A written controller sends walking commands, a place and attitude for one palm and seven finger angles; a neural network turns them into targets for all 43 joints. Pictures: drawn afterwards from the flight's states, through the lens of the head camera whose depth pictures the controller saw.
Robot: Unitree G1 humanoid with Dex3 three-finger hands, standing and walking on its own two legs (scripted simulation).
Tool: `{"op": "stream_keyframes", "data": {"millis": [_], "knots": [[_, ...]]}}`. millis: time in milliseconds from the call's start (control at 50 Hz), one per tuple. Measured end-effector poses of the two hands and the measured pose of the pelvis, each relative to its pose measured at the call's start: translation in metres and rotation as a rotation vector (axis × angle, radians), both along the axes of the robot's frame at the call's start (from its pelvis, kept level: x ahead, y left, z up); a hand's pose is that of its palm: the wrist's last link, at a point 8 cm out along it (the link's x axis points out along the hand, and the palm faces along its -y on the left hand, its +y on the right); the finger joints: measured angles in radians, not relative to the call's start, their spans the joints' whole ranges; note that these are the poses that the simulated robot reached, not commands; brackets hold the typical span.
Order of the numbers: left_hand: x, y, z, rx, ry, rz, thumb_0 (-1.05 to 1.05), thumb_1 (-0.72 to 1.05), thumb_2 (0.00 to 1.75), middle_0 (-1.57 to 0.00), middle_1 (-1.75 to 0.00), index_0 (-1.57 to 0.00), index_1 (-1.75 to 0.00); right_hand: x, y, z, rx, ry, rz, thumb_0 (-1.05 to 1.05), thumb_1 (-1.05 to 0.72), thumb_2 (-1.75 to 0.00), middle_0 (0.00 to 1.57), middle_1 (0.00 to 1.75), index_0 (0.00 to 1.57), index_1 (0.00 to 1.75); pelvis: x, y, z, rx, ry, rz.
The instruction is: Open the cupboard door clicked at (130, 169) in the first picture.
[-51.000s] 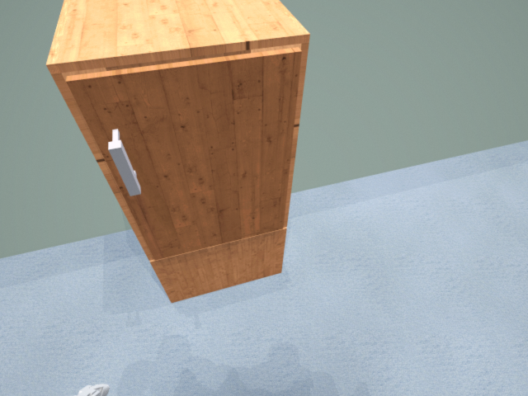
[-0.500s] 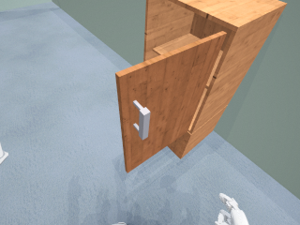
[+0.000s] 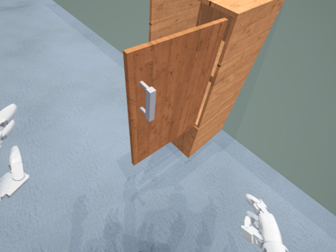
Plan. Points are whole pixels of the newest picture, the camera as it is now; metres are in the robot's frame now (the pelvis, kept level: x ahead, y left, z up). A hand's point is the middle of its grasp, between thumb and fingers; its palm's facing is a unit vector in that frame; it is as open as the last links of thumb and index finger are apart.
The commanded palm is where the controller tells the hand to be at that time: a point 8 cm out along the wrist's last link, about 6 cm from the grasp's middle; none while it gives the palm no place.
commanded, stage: stop stepping back and stand still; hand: left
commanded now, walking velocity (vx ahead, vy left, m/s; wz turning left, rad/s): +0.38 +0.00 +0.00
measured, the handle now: (146, 101) +0.54 +0.11 +0.01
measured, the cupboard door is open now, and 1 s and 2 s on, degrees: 86 86 86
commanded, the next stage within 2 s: let the arm hang, fingers relaxed in 0.64 s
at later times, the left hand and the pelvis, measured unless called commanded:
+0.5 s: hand out of the picture +0.08 +0.27 +0.15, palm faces +0.48 -0.76 -0.43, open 7.4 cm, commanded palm +0.02 +0.30 +0.17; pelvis -0.10 -0.01 -0.01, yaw +4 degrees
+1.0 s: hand out of the picture -0.03 +0.13 -0.16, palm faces +0.12 -0.98 -0.17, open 7.4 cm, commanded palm none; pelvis -0.10 -0.04 -0.02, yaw +7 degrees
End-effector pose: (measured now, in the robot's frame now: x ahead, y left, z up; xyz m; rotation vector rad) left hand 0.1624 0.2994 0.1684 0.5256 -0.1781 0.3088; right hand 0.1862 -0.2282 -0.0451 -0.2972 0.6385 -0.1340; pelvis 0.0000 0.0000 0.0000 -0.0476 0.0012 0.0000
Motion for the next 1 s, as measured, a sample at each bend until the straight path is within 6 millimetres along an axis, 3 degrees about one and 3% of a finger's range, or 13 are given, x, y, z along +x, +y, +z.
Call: {"op": "stream_keyframes", "data": {"millis": [100,220,280,360,480,600,660,740,780,860,940,1000], "knots": [[-0.05,-0.007,0.005,0.017,-0.029,0.064,0.01,0.89,0.9,-0.21,-0.3,-0.21,-0.3,-0.053,0.0,-0.01,0.032,0.023,0.004,0.01,-0.9,-0.9,0.2,0.3,0.21,0.3,-0.031,-0.016,0.0,0.014,-0.014,0.034],[-0.106,-0.018,0.016,0.024,-0.092,0.133,0.01,0.89,0.9,-0.21,-0.3,-0.21,-0.3,-0.108,-0.016,-0.038,0.036,0.145,0.047,0.01,-0.9,-0.9,0.21,0.3,0.21,0.3,-0.073,-0.029,-0.004,0.06,0.006,0.035],[-0.118,-0.017,0.017,0.001,-0.116,0.145,0.01,0.89,0.9,-0.21,-0.3,-0.21,-0.3,-0.134,-0.028,-0.039,0.031,0.189,0.007,0.01,-0.9,-0.9,0.21,0.3,0.21,0.3,-0.08,-0.029,0.002,0.08,0.023,0.035],[-0.118,-0.01,0.003,-0.026,-0.082,0.167,0.01,0.89,0.9,-0.21,-0.3,-0.21,-0.3,-0.155,-0.042,-0.04,0.001,0.178,-0.05,0.01,-0.9,-0.9,0.21,0.3,0.21,0.3,-0.091,-0.023,0.002,0.081,0.034,0.056],[-0.122,0.001,-0.007,-0.008,-0.089,0.134,0.01,0.89,0.9,-0.21,-0.3,-0.21,-0.3,-0.164,-0.041,-0.04,-0.056,0.123,-0.09,0.01,-0.9,-0.9,0.2,0.3,0.2,0.3,-0.103,-0.006,-0.013,0.062,0.015,0.07],[-0.122,-0.004,0.023,0.098,-0.162,0.097,0.02,0.89,0.9,-0.21,-0.3,-0.21,-0.3,-0.161,-0.012,-0.04,0.049,0.081,-0.051,0.01,-0.91,-0.9,0.2,0.3,0.2,0.3,-0.104,-0.012,-0.01,0.064,-0.022,0.063],[-0.121,-0.012,0.029,0.13,-0.156,0.098,0.01,0.89,0.9,-0.21,-0.3,-0.21,-0.3,-0.156,-0.003,-0.05,0.107,0.084,-0.022,0.01,-0.9,-0.9,0.2,0.3,0.2,0.3,-0.101,-0.018,-0.011,0.063,-0.031,0.058],[-0.119,-0.021,0.015,0.155,-0.088,0.124,0.01,0.89,0.9,-0.21,-0.3,-0.21,-0.3,-0.144,-0.004,-0.073,0.152,0.105,0.001,0.01,-0.9,-0.9,0.21,0.3,0.21,0.3,-0.098,-0.028,-0.024,0.062,-0.04,0.054],[-0.112,-0.02,-0.016,0.111,0.043,0.142,0.01,0.9,0.9,-0.21,-0.3,-0.2,-0.3,-0.14,-0.009,-0.085,0.171,0.169,0.033,0.01,-0.9,-0.9,0.21,0.3,0.21,0.3,-0.1,-0.03,-0.024,0.062,-0.024,0.083],[-0.115,-0.025,-0.135,-0.19,0.485,0.254,0.0,0.9,0.9,-0.2,-0.3,-0.2,-0.3,-0.144,-0.019,-0.1,0.174,0.318,0.071,0.01,-0.9,-0.9,0.2,0.3,0.2,0.3,-0.1,-0.033,-0.021,0.082,-0.009,0.119],[-0.159,-0.076,-0.248,-0.436,0.934,0.258,0.01,0.91,0.9,-0.2,-0.3,-0.19,-0.29,-0.163,-0.029,-0.1,0.147,0.414,0.048,0.01,-0.91,-0.9,0.2,0.3,0.2,0.3,-0.099,-0.038,-0.017,0.088,-0.011,0.123],[-0.203,-0.121,-0.303,-0.583,1.186,0.218,0.01,0.92,0.9,-0.2,-0.3,-0.19,-0.29,-0.186,-0.037,-0.1,0.107,0.483,0.012,0.0,-0.91,-0.9,0.2,0.3,0.2,0.3,-0.098,-0.039,-0.019,0.066,-0.009,0.117]]}}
